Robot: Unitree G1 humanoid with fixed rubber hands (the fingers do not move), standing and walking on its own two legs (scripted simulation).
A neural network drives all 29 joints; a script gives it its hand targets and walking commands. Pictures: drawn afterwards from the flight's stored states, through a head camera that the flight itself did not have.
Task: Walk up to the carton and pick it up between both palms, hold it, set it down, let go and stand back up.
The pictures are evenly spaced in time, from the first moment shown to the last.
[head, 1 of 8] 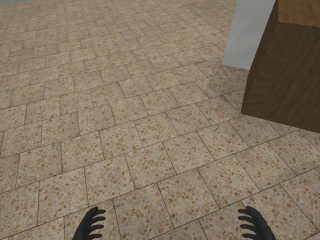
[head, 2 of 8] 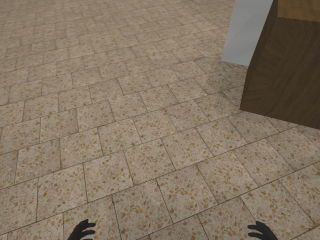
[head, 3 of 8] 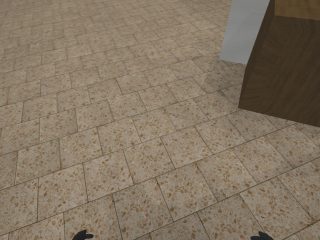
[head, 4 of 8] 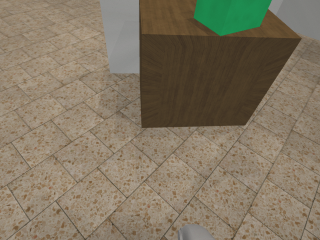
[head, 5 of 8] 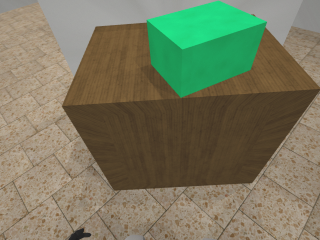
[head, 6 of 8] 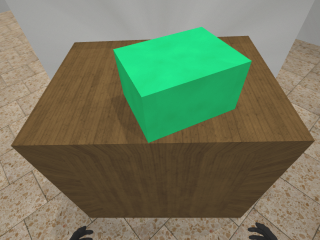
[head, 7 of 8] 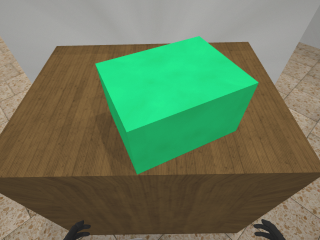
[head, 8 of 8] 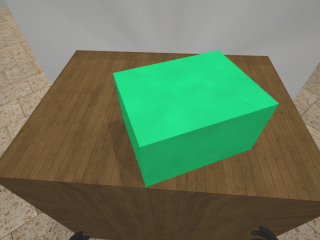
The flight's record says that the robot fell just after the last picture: no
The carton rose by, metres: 0.00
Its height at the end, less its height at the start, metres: +0.00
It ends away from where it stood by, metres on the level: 0.00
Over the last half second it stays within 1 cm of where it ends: yes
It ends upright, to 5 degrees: yes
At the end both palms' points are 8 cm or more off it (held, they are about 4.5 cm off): yes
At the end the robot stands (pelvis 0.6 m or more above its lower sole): yes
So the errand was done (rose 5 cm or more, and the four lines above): no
